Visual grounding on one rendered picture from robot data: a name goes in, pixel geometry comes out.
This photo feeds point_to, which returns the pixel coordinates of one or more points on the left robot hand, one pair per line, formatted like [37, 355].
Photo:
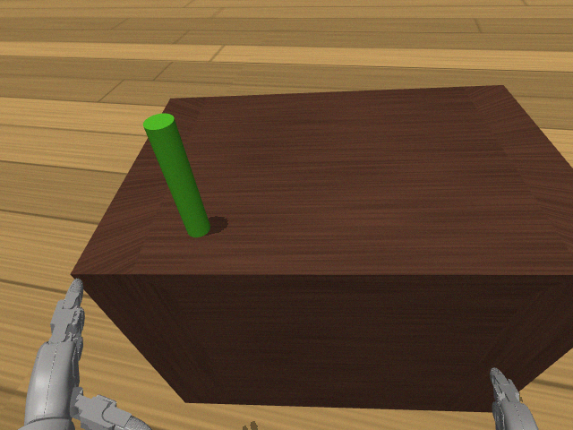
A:
[54, 383]

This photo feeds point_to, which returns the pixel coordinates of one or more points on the right robot hand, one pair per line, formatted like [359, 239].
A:
[508, 412]

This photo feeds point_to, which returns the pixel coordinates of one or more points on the can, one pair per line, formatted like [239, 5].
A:
[170, 153]

